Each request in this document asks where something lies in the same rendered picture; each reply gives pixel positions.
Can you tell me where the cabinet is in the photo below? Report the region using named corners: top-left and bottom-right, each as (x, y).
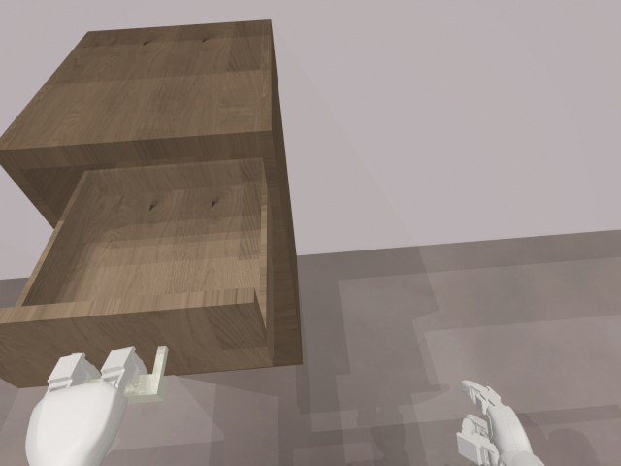
top-left (0, 19), bottom-right (303, 376)

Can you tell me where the drawer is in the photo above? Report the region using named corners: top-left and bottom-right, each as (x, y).
top-left (0, 157), bottom-right (274, 388)

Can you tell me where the handle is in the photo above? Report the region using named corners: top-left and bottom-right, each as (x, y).
top-left (72, 346), bottom-right (169, 404)

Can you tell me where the left robot hand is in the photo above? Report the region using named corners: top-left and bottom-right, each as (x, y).
top-left (25, 346), bottom-right (148, 466)

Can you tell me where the right robot hand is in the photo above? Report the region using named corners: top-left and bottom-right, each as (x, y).
top-left (456, 381), bottom-right (533, 466)

